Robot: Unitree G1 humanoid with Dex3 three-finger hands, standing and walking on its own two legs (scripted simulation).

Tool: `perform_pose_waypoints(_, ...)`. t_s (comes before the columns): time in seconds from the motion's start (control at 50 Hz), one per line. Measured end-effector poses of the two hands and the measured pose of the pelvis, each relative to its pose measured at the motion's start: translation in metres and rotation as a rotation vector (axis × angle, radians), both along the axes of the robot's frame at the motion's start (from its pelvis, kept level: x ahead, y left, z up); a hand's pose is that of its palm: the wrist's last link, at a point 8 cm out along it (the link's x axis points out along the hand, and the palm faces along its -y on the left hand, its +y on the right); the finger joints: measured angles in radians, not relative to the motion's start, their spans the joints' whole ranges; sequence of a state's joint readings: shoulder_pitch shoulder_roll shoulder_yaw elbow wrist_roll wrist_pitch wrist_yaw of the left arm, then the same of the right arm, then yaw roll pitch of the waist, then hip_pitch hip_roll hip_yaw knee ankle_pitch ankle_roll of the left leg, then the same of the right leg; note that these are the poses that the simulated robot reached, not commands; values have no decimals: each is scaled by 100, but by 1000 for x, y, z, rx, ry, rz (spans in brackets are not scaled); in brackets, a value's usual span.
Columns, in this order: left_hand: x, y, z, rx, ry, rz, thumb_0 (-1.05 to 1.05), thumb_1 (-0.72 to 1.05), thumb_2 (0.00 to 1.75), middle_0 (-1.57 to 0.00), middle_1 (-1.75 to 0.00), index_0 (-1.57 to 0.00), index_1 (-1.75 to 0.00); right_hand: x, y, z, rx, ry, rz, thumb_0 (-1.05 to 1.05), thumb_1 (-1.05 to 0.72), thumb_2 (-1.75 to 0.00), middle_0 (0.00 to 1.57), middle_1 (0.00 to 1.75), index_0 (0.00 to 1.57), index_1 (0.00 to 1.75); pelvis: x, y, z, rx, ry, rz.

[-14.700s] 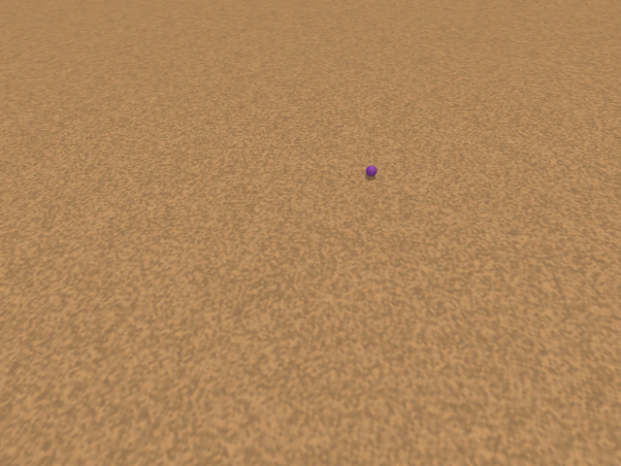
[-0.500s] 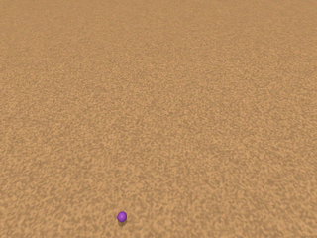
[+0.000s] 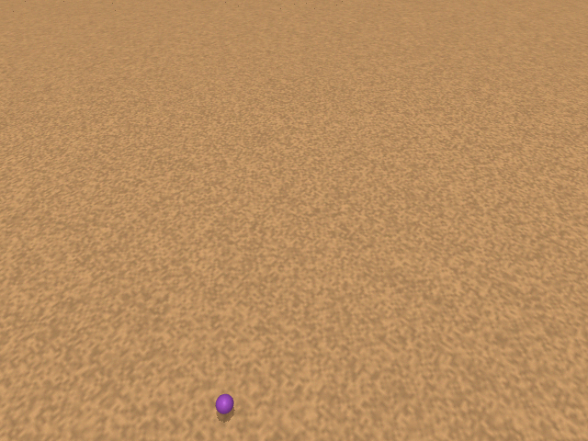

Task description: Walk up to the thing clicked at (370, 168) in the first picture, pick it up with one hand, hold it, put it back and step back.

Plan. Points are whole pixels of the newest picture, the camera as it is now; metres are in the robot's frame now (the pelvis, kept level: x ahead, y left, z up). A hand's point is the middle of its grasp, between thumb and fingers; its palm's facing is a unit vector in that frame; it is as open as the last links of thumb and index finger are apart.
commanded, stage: stand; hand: left
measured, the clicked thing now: (224, 403) +0.38 +0.26 -0.75
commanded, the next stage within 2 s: walk up in 0.74 s
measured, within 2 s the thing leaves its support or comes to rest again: neither
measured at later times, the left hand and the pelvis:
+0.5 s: hand out of the picture +0.07 +0.25 -0.16, palm faces -0.02 -0.94 -0.33, open 7.4 cm; pelvis +0.01 +0.00 +0.00, yaw +0 degrees
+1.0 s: hand out of the picture +0.05 +0.25 -0.16, palm faces +0.01 -0.91 -0.41, open 7.4 cm; pelvis -0.04 -0.03 -0.02, yaw +0 degrees
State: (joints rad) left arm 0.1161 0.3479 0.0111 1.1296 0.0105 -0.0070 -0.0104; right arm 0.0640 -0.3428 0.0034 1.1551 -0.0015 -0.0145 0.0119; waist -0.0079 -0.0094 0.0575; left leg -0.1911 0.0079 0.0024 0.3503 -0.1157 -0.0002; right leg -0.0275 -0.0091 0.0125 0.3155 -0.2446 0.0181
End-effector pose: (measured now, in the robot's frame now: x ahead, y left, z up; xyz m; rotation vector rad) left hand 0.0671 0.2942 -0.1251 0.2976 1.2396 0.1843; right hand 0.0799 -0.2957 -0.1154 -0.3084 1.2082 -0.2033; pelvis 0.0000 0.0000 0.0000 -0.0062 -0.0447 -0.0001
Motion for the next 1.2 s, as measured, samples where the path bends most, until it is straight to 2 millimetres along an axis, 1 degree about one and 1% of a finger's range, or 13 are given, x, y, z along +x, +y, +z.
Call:
perform_pose_waypoints(0.18, -2, 2, 1, 4, 8, 1, 0, 91, 89, -21, -30, -20, -30, -5, 1, -2, 4, 18, -3, 0, -90, -90, 21, 30, 20, 30, 1, 1, 0, 3, 2, 2)
perform_pose_waypoints(0.36, -3, 3, 1, 9, 22, 3, 0, 91, 89, -21, -30, -20, -30, -6, 1, -3, 3, 32, -4, 0, -90, -90, 21, 30, 20, 30, 4, 1, 0, 4, 7, 4)
perform_pose_waypoints(0.48, -2, 4, 1, 12, 25, 7, 0, 91, 89, -21, -30, -20, -30, -3, 1, -4, 3, 36, 1, 0, -90, -90, 21, 30, 20, 30, 8, 1, 0, 6, 10, 7)
perform_pose_waypoints(0.74, 5, 1, 2, 15, 10, 2, 0, 91, 89, -21, -30, -20, -30, 11, 0, -3, 4, 7, 11, 0, -90, -90, 21, 30, 20, 30, 11, -2, 0, 5, 7, 5)
perform_pose_waypoints(0.8, 7, 3, 1, 20, 4, 19, 0, 91, 89, -21, -30, -20, -30, 12, -4, -4, 2, 7, 5, 0, -90, -90, 21, 30, 20, 30, 5, -2, -3, 3, 14, 6)
perform_pose_waypoints(0.88, 5, 8, -2, 45, -7, 23, 0, 91, 89, -21, -30, -20, -30, 9, -13, -7, -12, 2, 5, 0, -90, -90, 21, 30, 20, 30, -13, -7, -8, 6, 19, 5)
perform_pose_waypoints(0.94, -4, 7, -1, 68, -10, 21, 0, 91, 89, -21, -30, -20, -30, 4, -24, -11, -24, -9, 17, 0, -90, -90, 21, 30, 20, 30, -29, -15, -13, 6, 18, 7)
perform_pose_waypoints(0.98, -15, 3, 1, 83, -13, 26, 0, 91, 89, -21, -30, -20, -30, 1, -33, -15, -30, -22, 29, 0, -90, -90, 21, 30, 20, 30, -39, -22, -16, 5, 19, 6)
perform_pose_waypoints(1.04, -40, -6, -1, 115, -14, 25, 0, 91, 89, -21, -30, -20, -30, -1, -49, -27, -26, -51, 37, 0, -90, -90, 21, 30, 20, 30, -53, -35, -28, 16, 21, -4)
perform_pose_waypoints(1.08, -61, -13, -1, 124, 11, 27, 0, 91, 89, -21, -30, -20, -30, -5, -55, -32, -23, -62, 36, 0, -90, -90, 21, 30, 20, 30, -63, -41, -30, 9, 7, 9)
perform_pose_waypoints(1.14, -88, -24, 6, 119, 48, 37, 0, 91, 89, -21, -30, -20, -30, -21, -57, -32, -11, -44, 38, 0, -90, -90, 20, 30, 20, 30, -74, -44, -23, 29, 10, 10)
perform_pose_waypoints(1.2, -101, -29, 12, 119, 46, 50, 0, 91, 89, -21, -30, -20, -30, -44, -58, -32, -8, -3, 53, 0, -90, -90, 20, 30, 20, 30, -83, -45, -18, 35, 25, 29)
